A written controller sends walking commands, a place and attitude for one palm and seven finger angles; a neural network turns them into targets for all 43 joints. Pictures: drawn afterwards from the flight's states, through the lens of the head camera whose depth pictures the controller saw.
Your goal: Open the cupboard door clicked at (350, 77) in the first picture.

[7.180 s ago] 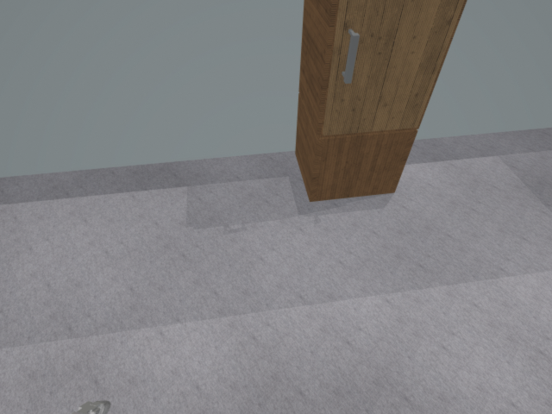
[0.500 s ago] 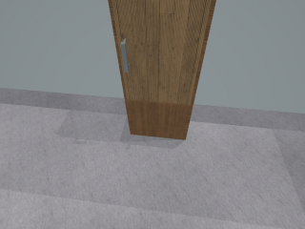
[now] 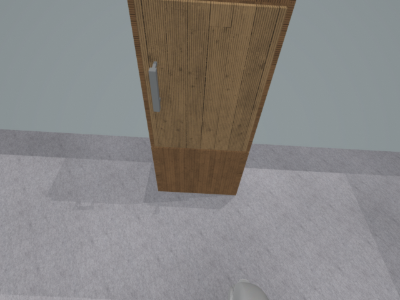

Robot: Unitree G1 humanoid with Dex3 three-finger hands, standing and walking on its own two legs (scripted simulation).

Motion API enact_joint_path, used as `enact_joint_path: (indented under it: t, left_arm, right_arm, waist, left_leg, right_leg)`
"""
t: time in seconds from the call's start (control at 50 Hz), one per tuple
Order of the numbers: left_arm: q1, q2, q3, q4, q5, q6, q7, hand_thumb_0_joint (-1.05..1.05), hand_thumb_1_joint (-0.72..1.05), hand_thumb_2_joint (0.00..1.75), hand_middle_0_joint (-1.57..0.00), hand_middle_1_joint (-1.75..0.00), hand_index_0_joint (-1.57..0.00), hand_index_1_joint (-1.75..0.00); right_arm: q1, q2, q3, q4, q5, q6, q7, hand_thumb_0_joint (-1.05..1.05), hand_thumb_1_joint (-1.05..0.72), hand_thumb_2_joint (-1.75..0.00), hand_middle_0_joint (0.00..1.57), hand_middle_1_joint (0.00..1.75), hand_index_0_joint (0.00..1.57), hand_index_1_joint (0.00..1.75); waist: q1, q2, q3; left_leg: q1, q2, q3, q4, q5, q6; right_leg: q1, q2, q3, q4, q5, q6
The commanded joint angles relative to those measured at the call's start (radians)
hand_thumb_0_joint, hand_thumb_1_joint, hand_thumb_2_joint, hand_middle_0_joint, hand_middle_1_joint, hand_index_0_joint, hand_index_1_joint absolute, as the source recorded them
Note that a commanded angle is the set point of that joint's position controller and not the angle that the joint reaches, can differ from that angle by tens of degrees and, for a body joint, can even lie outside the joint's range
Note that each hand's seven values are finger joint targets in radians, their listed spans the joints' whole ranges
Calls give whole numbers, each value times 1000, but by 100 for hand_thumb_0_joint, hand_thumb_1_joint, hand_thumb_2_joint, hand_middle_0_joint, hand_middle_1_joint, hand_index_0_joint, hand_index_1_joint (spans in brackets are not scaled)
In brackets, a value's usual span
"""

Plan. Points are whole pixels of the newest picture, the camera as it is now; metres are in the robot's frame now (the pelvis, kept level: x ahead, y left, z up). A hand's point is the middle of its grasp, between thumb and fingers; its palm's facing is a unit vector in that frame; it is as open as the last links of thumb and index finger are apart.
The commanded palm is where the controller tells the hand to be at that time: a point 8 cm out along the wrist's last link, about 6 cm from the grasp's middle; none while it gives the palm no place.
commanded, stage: take the last steps up to it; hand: left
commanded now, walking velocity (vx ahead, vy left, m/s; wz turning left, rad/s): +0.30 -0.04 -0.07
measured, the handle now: (156, 87) +0.75 +0.17 -0.01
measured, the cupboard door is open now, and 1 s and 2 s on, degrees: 0 0 0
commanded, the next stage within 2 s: come to a stop and stand still in 0.34 s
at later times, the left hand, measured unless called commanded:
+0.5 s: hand (133, 273) +0.21 +0.16 -0.17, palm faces +0.04 -0.98 -0.21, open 7.2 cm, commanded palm none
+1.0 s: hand (149, 256) +0.25 +0.13 -0.16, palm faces +0.00 -0.96 -0.29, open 7.4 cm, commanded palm none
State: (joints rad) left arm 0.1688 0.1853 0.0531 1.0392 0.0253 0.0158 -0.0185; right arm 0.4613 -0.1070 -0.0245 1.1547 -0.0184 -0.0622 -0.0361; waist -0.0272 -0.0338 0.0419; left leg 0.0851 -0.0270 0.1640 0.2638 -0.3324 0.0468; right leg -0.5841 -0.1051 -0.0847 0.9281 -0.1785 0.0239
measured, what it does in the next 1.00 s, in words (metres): walks ahead: right foot, then left foot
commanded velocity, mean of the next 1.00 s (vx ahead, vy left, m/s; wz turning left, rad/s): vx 0.02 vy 0.01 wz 0.00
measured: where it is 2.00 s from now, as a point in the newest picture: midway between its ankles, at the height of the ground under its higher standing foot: outside the picture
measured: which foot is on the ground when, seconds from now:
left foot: down 0.00-0.16, up 0.18-0.52, down 0.54-0.90, up 0.92-1.00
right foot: up 0.00-0.14, down 0.16-0.60, up 0.62-0.90, down 0.92-1.00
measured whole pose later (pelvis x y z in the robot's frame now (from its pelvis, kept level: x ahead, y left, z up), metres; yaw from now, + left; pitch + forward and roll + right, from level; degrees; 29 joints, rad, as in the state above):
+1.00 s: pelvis +0.20 -0.07 -0.01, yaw -3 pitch -1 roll +2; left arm 0.25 0.17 0.03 0.98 0.03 0.02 0.02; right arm 0.15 -0.22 -0.08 1.02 -0.02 0.08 -0.01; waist 0.02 0.06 0.05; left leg -0.43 0.06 0.02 0.80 -0.40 -0.02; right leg -0.29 -0.05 -0.04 0.64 -0.33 -0.01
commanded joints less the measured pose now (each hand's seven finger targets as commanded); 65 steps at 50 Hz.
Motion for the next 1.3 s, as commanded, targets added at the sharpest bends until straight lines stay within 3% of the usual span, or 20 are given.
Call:
enact_joint_path:
  t: [0.0, 0.06, 0.1, 0.12, 0.14, 0.16, 0.2, 0.28, 0.48, 0.56, 0.62, 0.74, 0.84, 0.86, 0.88, 0.9, 0.98, 1.16, 1.24, 1.28]
  left_arm:
    - [-158, 15, -3, -105, -6, -35, -3, 0, 90, 90, -20, -30, -20, -30]
    - [-76, 20, 0, -89, -7, -47, 2, 0, 90, 90, -20, -30, -20, -30]
    - [149, 64, 16, -21, -1, -65, 9, 0, 90, 90, -20, -30, -20, -30]
    - [302, 141, 38, 26, 5, -77, 20, 0, 90, 90, -20, -30, -20, -30]
    - [394, 229, 57, 45, -4, -80, 28, 0, 90, 90, -20, -30, -20, -30]
    - [350, 250, 59, 31, -19, -75, 29, 0, 90, 90, -20, -30, -20, -30]
    - [159, 150, 37, -20, -19, -66, 41, 0, 90, 90, -20, -30, -20, -30]
    - [72, 60, 5, -23, -4, -86, 43, 0, 90, 90, -20, -30, -20, -30]
    - [115, 75, -3, 17, -14, -60, 43, 0, 90, 90, -20, -30, -20, -30]
    - [231, 41, -23, 37, -20, -19, 60, 0, 90, 90, -20, -30, -20, -30]
    - [193, 84, -7, 3, -14, 11, 60, 0, 90, 90, -20, -30, -20, -30]
    - [151, 64, 23, -67, -11, 25, 48, 0, 90, 90, -20, -30, -20, -30]
    - [274, 40, 19, -49, -6, 8, 45, 0, 90, 90, -20, -30, -20, -30]
    - [302, 82, 20, -39, 5, -3, 49, 0, 90, 90, -20, -30, -20, -30]
    - [228, 170, 20, -64, 15, -18, 51, 0, 90, 90, -20, -30, -20, -30]
    - [160, 210, 19, -110, 9, -8, 51, 0, 90, 90, -20, -30, -20, -30]
    - [35, 182, 24, -118, 6, -23, 50, 0, 90, 90, -20, -30, -20, -30]
    - [182, 190, 36, -55, 7, -24, 61, 0, 90, 90, -20, -30, -20, -30]
    - [95, 179, 30, -45, -5, -15, 60, 0, 90, 90, -20, -30, -20, -30]
    - [91, 111, 12, -50, -16, -4, 54, 0, 90, 90, -20, -30, -20, -30]
  right_arm:
    - [124, -136, -20, -2, -9, -17, -9, 0, -90, -90, 20, 30, 20, 30]
    - [104, -165, -24, 4, -7, -11, -9, 0, -90, -90, 20, 30, 20, 30]
    - [72, -180, -29, -3, 4, -10, -6, 0, -90, -90, 20, 30, 20, 30]
    - [54, -156, -28, -19, 17, -14, 5, 0, -90, -90, 20, 30, 20, 30]
    - [76, -94, -24, -48, 28, -21, 5, 0, -90, -90, 20, 30, 20, 30]
    - [27, -108, -25, -67, 29, -11, 6, 0, -90, -90, 20, 30, 20, 30]
    - [-70, -99, -35, -97, 8, 4, 17, 0, -90, -90, 20, 30, 20, 30]
    - [8, -45, -21, -75, -7, 43, 24, 0, -90, -90, 20, 30, 20, 30]
    - [-141, -85, -4, -105, 0, 19, 28, 0, -90, -90, 20, 30, 20, 30]
    - [-187, -223, -21, -113, 9, 33, -3, 0, -90, -90, 20, 30, 20, 30]
    - [-200, -246, -42, -126, 4, 56, -25, 0, -90, -90, 20, 30, 20, 30]
    - [-291, -256, -75, -182, -2, 75, -15, 0, -90, -90, 20, 30, 20, 30]
    - [-374, -223, -77, -218, -3, 87, 10, 0, -90, -90, 20, 30, 20, 30]
    - [-363, -171, -70, -220, 6, 92, 18, 0, -90, -90, 20, 30, 20, 30]
    - [-338, -93, -53, -239, 12, 103, 29, 0, -90, -90, 20, 30, 20, 30]
    - [-366, -121, -54, -257, 10, 112, 37, 0, -90, -90, 20, 30, 20, 30]
    - [-269, -173, -58, -190, -3, 105, 46, 0, -90, -90, 20, 30, 20, 30]
    - [-275, -149, -35, -208, 8, 88, 33, 0, -90, -90, 20, 30, 20, 30]
    - [-148, -132, -25, -151, 12, 74, 23, 0, -90, -90, 20, 30, 20, 30]
    - [-130, -188, -29, -136, 5, 60, 18, 0, -90, -90, 20, 30, 20, 30]
  waist:
    - [-37, 127, 147]
    - [13, 146, 82]
    - [117, 110, -39]
    - [180, 38, -134]
    - [171, -126, -236]
    - [163, -99, -236]
    - [94, 42, -44]
    - [-15, -55, -8]
    - [-3, -41, -29]
    - [31, 279, -72]
    - [12, 251, -53]
    - [20, 175, -163]
    - [85, 179, -141]
    - [97, 20, -110]
    - [62, -261, -28]
    - [78, -177, 19]
    - [27, -157, 44]
    - [104, -154, -64]
    - [35, -157, -101]
    - [33, 46, -85]
  left_leg:
    - [4, 311, -148, -30, 687, 98]
    - [-20, 305, -99, 111, 1001, 83]
    - [-124, 255, -64, 381, 1018, 36]
    - [-347, 199, -27, 634, 727, 0]
    - [-590, 34, -16, 993, -168, -41]
    - [-612, 60, -151, 1127, -245, -18]
    - [-664, 143, -196, 1116, -91, -10]
    - [-532, 169, -137, 843, -30, -56]
    - [-244, 112, -91, 200, 328, -89]
    - [-165, 381, -292, 143, 982, 75]
    - [-159, 428, -310, 120, 1120, 150]
    - [-157, 384, -220, 147, 823, 136]
    - [-425, 290, -182, 179, 215, 50]
    - [-501, 186, -129, 289, -11, -13]
    - [-594, 67, -81, 453, -183, -85]
    - [-511, 82, -158, 553, -212, -74]
    - [-549, 75, -183, 695, -28, -69]
    - [-510, 45, -143, 452, -114, -89]
    - [-251, 31, -105, 146, 86, -79]
    - [-142, 161, -231, 69, 197, -30]
  right_leg:
    - [-100, 19, -26, -157, -34, -36]
    - [122, 96, -79, -271, -79, -82]
    - [452, 130, -93, -392, 42, -105]
    - [721, -32, 83, -387, 176, -169]
    - [881, -330, 515, -491, 407, -313]
    - [761, -371, 576, -598, 233, -356]
    - [492, -292, 429, -674, -53, -296]
    - [268, -174, 142, -703, 149, -208]
    - [329, -62, 50, -507, 259, -111]
    - [311, 42, -11, -319, -220, 5]
    - [205, 44, 67, -27, -416, 3]
    - [146, 59, 84, 90, -349, 15]
    - [435, 58, 6, -350, -107, 2]
    - [466, 4, 79, -522, -64, -3]
    - [348, -212, 382, -695, -202, -84]
    - [155, -298, 443, -775, -341, -162]
    - [227, -195, 325, -720, -233, -131]
    - [523, -225, 288, -593, 308, -196]
    - [403, -149, 209, -535, 218, -126]
    - [249, -29, 119, -451, -21, -50]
